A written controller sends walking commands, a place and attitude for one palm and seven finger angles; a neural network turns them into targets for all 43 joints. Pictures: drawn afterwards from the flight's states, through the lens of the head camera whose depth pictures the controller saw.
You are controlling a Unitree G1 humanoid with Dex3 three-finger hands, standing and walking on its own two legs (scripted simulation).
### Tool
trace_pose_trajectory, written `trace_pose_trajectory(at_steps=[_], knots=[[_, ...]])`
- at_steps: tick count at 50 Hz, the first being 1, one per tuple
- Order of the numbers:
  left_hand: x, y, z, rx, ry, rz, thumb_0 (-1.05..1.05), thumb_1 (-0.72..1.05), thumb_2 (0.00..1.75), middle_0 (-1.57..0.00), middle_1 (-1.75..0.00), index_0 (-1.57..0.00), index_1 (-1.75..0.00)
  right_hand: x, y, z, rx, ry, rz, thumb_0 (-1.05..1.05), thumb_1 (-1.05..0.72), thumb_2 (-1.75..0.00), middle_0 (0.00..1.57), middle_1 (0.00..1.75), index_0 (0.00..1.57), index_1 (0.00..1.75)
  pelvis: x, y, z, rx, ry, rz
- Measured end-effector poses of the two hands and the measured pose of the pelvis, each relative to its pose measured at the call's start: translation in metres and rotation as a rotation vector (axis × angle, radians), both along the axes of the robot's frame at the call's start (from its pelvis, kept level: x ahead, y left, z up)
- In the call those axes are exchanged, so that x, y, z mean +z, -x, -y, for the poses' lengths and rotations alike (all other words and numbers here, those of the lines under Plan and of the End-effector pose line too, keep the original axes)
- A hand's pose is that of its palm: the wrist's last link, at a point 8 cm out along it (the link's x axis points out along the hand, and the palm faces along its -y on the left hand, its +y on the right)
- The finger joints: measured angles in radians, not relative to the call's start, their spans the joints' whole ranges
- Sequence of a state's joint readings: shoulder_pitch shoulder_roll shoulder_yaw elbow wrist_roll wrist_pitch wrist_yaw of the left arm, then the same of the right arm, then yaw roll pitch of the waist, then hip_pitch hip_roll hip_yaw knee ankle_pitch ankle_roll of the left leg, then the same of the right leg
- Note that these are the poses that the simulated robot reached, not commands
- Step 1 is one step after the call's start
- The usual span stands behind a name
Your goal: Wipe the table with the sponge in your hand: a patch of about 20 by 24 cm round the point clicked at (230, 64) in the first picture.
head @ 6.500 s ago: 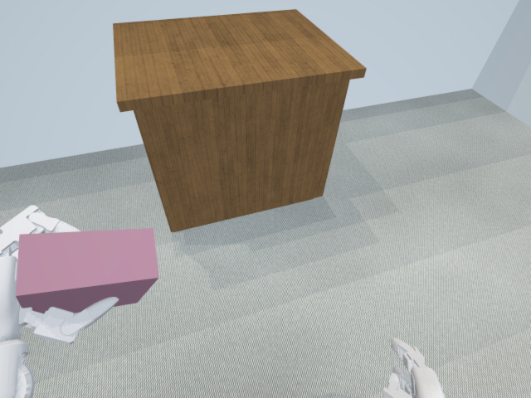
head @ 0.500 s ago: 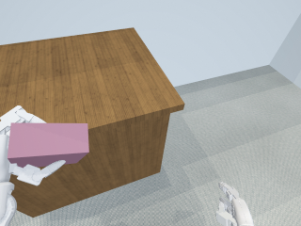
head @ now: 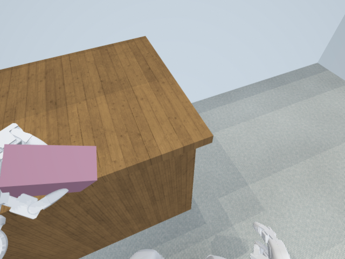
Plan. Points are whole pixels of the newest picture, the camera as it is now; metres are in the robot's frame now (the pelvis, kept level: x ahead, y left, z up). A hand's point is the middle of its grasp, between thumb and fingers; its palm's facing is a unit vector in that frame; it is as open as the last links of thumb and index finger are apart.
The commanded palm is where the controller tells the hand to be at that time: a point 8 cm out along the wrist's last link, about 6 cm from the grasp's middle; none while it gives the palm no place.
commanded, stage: shuffle to correct the standing spot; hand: left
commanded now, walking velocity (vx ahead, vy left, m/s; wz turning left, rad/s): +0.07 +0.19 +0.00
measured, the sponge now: (63, 172) +0.24 +0.20 +0.16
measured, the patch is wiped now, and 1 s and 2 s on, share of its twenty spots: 0.00 0.00 0.00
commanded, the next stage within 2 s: come to a stop and stand still in 0.26 s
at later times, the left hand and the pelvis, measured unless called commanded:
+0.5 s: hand out of the picture +0.26 +0.32 +0.19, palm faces +0.43 -0.81 -0.41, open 9.9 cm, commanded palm +0.20 +0.35 +0.20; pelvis +0.04 +0.07 +0.01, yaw +0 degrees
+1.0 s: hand out of the picture +0.25 +0.32 +0.20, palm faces +0.36 -0.84 -0.42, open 9.9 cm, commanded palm +0.17 +0.36 +0.20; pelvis +0.00 +0.08 +0.02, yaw -2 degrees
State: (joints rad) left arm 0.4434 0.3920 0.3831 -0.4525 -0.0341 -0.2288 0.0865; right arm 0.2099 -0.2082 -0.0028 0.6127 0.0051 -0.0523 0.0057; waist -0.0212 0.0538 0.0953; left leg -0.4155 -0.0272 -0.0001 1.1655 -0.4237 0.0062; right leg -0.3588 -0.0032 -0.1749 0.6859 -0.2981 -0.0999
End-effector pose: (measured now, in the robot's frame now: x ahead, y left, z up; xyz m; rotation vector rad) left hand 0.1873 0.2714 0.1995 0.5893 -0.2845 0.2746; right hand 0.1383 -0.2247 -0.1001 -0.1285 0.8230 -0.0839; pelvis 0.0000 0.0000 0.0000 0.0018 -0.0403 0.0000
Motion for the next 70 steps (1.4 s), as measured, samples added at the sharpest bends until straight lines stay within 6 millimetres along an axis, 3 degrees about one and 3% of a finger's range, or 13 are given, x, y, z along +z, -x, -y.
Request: trace_pose_trajectory(at_steps=[7, 12, 17, 23, 31, 39, 44, 46, 53, 58, 63, 67, 70], knots=[[0.010, 0.003, -0.013, 0.064, 0.035, 0.020, -0.01, -0.48, 1.00, -0.77, -1.34, -0.77, -1.34, 0.026, -0.023, 0.015, 0.034, 0.090, -0.003, 0.01, -0.91, -0.90, 0.20, 0.30, 0.20, 0.30, 0.016, -0.014, -0.004, 0.000, -0.033, -0.018], [0.019, -0.007, -0.028, 0.072, 0.052, 0.064, -0.01, -0.48, 1.00, -0.77, -1.34, -0.77, -1.34, 0.042, -0.046, 0.006, 0.033, 0.132, 0.062, 0.01, -0.91, -0.90, 0.20, 0.30, 0.19, 0.30, 0.021, -0.023, -0.021, 0.003, -0.057, -0.021], [0.019, -0.020, -0.054, 0.047, 0.062, 0.115, -0.01, -0.48, 1.00, -0.77, -1.34, -0.77, -1.34, 0.049, -0.067, -0.020, -0.002, 0.145, 0.151, 0.01, -0.91, -0.90, 0.20, 0.30, 0.19, 0.30, 0.011, -0.035, -0.051, 0.005, -0.027, -0.022], [0.005, -0.029, -0.087, 0.061, 0.068, 0.091, -0.01, -0.48, 1.00, -0.77, -1.34, -0.77, -1.34, 0.052, -0.075, -0.071, 0.006, 0.079, 0.187, 0.01, -0.91, -0.90, 0.20, 0.30, 0.19, 0.30, 0.008, -0.037, -0.071, -0.003, -0.034, -0.014], [0.015, -0.016, -0.086, 0.066, 0.123, 0.099, -0.01, -0.48, 1.00, -0.78, -1.34, -0.77, -1.33, 0.045, -0.062, -0.113, 0.096, -0.001, 0.119, 0.01, -0.91, -0.90, 0.21, 0.30, 0.20, 0.30, 0.019, -0.034, -0.076, 0.021, 0.020, -0.006], [0.006, -0.005, -0.095, 0.118, 0.157, 0.035, -0.01, -0.48, 1.00, -0.78, -1.34, -0.77, -1.33, 0.052, -0.051, -0.095, 0.056, 0.040, 0.120, 0.01, -0.90, -0.90, 0.21, 0.30, 0.20, 0.30, 0.025, -0.028, -0.075, 0.007, 0.019, -0.006], [0.037, -0.024, -0.133, 0.164, 0.017, 0.145, -0.01, -0.48, 1.00, -0.78, -1.34, -0.78, -1.33, 0.049, -0.041, -0.074, 0.110, 0.108, 0.084, 0.01, -0.91, -0.90, 0.21, 0.30, 0.20, 0.30, 0.022, -0.005, -0.068, 0.006, 0.019, 0.001], [0.037, -0.027, -0.132, 0.158, 0.045, 0.156, -0.01, -0.48, 1.00, -0.78, -1.34, -0.77, -1.33, 0.050, -0.035, -0.066, 0.084, 0.102, 0.096, 0.01, -0.91, -0.90, 0.21, 0.30, 0.20, 0.30, 0.022, 0.000, -0.070, -0.014, 0.016, -0.002], [-0.014, -0.014, -0.071, -0.078, 0.116, -0.110, -0.01, -0.48, 1.00, -0.77, -1.34, -0.77, -1.33, 0.051, -0.012, -0.060, -0.038, 0.092, 0.112, 0.01, -0.91, -0.90, 0.20, 0.30, 0.20, 0.30, 0.023, -0.008, -0.086, -0.049, 0.009, -0.018], [-0.029, -0.015, -0.093, -0.038, 0.114, -0.143, -0.01, -0.48, 1.00, -0.78, -1.34, -0.77, -1.33, 0.049, -0.004, -0.073, -0.033, 0.118, 0.057, 0.01, -0.91, -0.90, 0.20, 0.30, 0.19, 0.30, 0.021, -0.014, -0.087, -0.040, 0.011, -0.012], [-0.005, -0.025, -0.122, 0.073, 0.092, 0.006, -0.01, -0.48, 1.00, -0.77, -1.34, -0.77, -1.33, 0.045, -0.017, -0.090, 0.036, 0.105, 0.050, 0.01, -0.91, -0.90, 0.20, 0.30, 0.20, 0.30, 0.021, -0.020, -0.091, -0.019, 0.017, -0.010], [0.012, -0.032, -0.121, 0.060, 0.097, 0.092, -0.01, -0.48, 1.00, -0.77, -1.34, -0.77, -1.33, 0.048, -0.040, -0.104, 0.069, 0.079, 0.089, 0.01, -0.91, -0.90, 0.21, 0.30, 0.20, 0.30, 0.022, -0.030, -0.097, -0.021, 0.025, -0.020], [0.007, -0.039, -0.115, 0.021, 0.121, 0.070, -0.01, -0.48, 1.00, -0.77, -1.34, -0.77, -1.33, 0.053, -0.058, -0.112, 0.072, 0.066, 0.128, 0.01, -0.91, -0.90, 0.21, 0.30, 0.20, 0.30, 0.023, -0.038, -0.102, -0.026, 0.025, -0.030]])
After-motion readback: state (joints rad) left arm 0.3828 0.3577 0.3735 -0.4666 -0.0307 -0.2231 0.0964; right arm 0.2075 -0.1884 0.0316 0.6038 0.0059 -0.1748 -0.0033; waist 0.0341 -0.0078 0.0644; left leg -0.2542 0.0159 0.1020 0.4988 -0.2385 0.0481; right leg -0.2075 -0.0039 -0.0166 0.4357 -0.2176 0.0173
